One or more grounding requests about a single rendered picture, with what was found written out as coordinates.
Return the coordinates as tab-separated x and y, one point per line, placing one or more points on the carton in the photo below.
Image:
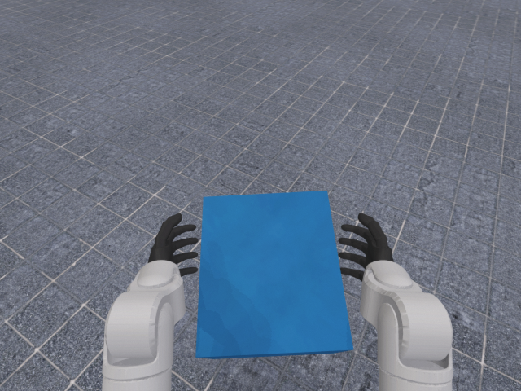
269	278

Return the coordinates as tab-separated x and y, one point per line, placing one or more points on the robot right forearm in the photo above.
414	330

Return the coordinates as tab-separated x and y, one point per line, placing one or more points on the robot left forearm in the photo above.
139	329

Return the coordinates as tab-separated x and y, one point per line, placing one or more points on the robot right hand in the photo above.
376	248

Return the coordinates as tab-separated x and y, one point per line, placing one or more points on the robot left hand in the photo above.
164	246

